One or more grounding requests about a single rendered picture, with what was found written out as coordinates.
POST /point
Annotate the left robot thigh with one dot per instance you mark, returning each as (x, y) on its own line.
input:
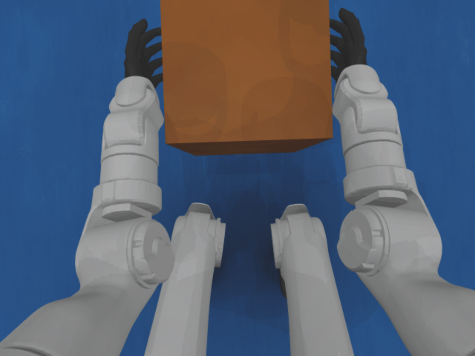
(180, 324)

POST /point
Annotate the carton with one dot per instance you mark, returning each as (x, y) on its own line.
(246, 76)

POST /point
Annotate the robot left hand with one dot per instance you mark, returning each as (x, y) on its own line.
(137, 56)

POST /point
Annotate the robot left upper arm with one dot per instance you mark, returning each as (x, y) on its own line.
(119, 266)

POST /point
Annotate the robot right upper arm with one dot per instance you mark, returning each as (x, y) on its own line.
(396, 254)

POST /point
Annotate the robot right hand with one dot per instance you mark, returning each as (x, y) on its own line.
(351, 45)

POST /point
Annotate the robot left shin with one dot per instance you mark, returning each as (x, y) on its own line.
(180, 223)

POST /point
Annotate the robot left forearm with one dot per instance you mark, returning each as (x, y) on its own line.
(128, 187)

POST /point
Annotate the robot right forearm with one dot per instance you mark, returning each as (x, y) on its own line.
(372, 144)

